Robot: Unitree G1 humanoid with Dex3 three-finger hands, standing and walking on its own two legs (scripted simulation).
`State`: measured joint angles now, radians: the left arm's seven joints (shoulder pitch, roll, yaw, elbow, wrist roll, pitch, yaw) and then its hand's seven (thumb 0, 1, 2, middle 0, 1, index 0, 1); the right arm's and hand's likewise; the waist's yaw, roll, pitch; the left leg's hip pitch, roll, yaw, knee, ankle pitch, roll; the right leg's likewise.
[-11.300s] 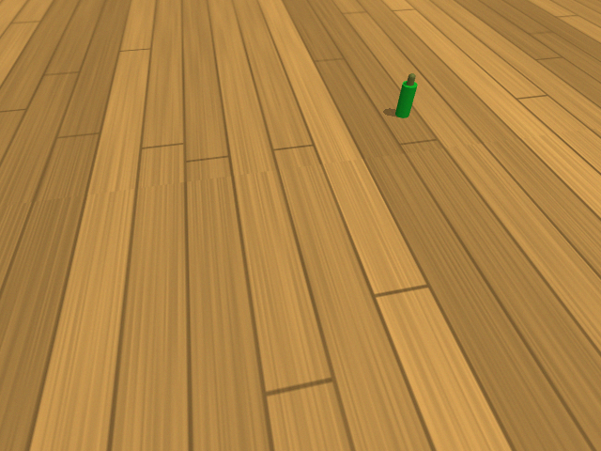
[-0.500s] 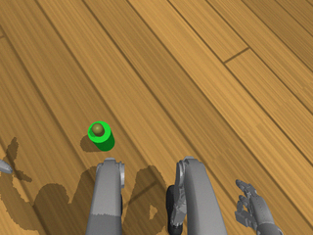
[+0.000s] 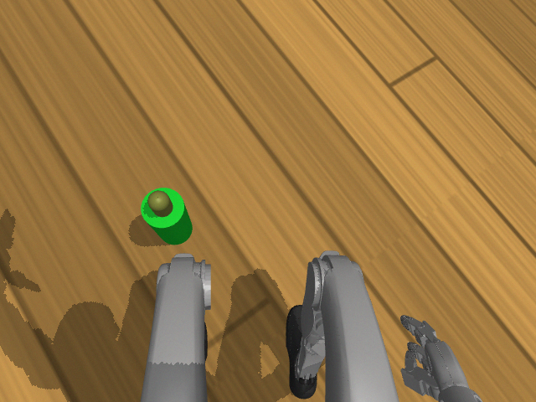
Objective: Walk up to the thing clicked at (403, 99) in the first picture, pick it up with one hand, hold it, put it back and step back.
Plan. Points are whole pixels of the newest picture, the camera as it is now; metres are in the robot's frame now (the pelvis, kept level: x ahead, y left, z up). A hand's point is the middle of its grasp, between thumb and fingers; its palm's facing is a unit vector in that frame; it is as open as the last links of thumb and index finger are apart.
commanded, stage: go down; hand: left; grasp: from the side
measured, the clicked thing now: (167, 215) +0.43 +0.19 -0.31
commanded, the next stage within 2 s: approach in 0.70 s
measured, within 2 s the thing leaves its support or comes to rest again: neither
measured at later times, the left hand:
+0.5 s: hand out of the picture +0.37 +0.38 -0.03, palm faces +0.11 -0.99 -0.12, open 17.6 cm
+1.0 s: hand out of the picture +0.39 +0.38 -0.05, palm faces +0.11 -0.99 -0.06, open 17.5 cm
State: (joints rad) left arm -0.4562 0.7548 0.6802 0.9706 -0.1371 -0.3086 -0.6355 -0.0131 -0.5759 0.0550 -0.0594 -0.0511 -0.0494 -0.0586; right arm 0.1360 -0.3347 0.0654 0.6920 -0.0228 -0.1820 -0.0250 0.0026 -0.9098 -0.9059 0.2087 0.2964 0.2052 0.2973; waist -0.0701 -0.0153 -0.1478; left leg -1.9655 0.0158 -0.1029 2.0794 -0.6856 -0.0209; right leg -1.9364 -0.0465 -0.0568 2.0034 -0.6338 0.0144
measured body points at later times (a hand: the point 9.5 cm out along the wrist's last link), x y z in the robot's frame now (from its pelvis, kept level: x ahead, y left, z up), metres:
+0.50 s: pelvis +0.00 +0.00 -0.02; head +0.20 +0.05 +0.38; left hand +0.36 +0.44 -0.02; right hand +0.15 -0.28 -0.13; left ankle +0.08 +0.13 -0.40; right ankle +0.10 -0.13 -0.40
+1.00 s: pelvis +0.00 +0.00 -0.04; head +0.20 +0.06 +0.36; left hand +0.38 +0.43 -0.04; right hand +0.14 -0.28 -0.14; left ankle +0.08 +0.13 -0.40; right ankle +0.10 -0.13 -0.40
